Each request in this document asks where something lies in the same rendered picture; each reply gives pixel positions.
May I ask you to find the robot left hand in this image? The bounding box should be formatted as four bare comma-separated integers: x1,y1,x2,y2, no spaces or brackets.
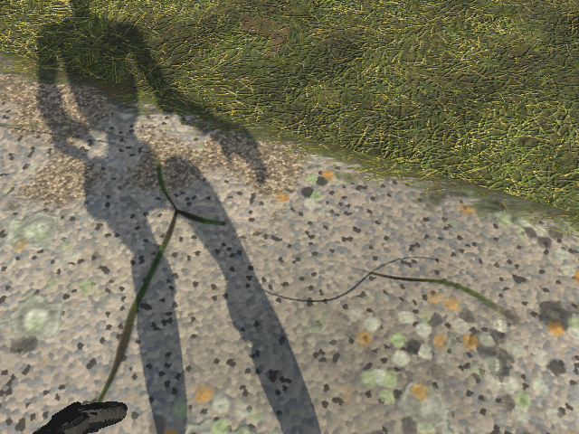
33,401,128,434

